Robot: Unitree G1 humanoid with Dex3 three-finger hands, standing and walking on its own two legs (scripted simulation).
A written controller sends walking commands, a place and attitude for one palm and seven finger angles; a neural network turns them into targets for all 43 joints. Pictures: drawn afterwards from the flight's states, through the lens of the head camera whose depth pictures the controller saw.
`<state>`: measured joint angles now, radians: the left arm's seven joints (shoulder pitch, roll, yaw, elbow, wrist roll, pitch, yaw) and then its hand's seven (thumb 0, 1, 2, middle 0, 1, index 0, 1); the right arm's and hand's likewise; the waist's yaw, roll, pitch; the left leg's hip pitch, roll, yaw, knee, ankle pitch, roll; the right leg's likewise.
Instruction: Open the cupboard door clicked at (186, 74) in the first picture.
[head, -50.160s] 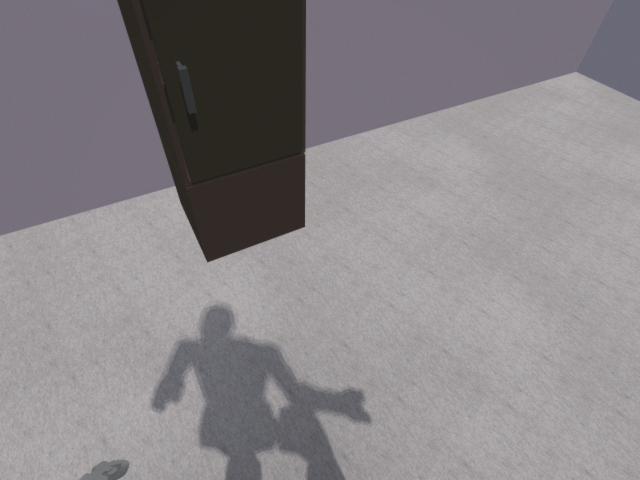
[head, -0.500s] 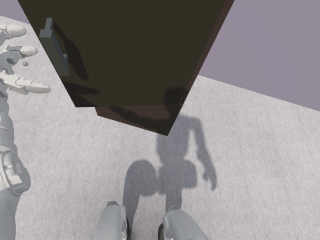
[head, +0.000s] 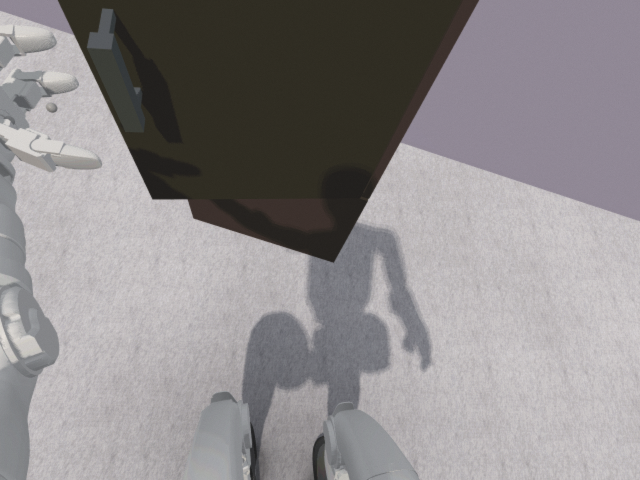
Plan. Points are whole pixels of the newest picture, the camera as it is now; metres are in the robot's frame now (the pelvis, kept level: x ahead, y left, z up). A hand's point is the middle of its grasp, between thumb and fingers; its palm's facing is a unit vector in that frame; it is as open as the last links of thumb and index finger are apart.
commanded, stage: move the hooked fingers beside the handle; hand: left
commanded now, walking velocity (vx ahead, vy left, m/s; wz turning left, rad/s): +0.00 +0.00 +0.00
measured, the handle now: (122, 74) +0.56 +0.20 +0.08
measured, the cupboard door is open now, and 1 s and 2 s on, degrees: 21 21 21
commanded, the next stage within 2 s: slide the fingers in behind the handle in 0.48 s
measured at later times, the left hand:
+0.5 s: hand (47, 106) +0.51 +0.26 +0.08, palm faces +0.07 -1.00 -0.01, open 14.0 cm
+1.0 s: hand (75, 107) +0.52 +0.24 +0.08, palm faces +0.06 -1.00 +0.01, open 14.0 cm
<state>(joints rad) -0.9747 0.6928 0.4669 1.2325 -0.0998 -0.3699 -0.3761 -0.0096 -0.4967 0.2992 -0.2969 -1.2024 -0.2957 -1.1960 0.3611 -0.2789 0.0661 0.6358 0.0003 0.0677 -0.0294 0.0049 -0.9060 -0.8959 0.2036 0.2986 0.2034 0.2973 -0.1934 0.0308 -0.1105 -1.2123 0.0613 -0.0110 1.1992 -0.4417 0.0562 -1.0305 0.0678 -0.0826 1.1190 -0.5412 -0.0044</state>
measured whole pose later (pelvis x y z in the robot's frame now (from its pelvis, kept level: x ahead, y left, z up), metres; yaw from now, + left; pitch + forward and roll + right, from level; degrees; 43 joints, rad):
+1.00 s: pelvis +0.01 -0.01 +0.01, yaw +0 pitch +25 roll -6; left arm -0.90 0.62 0.45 1.18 -0.12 -0.37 -0.34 -0.01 -0.50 0.30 -0.30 -1.20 -0.29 -1.19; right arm 0.38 -0.26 0.06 0.64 0.00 0.08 -0.01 0.01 -0.91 -0.90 0.20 0.30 0.20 0.30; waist -0.18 0.04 -0.13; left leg -1.16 0.07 0.00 1.18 -0.45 0.04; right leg -0.99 0.08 -0.07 1.10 -0.55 -0.02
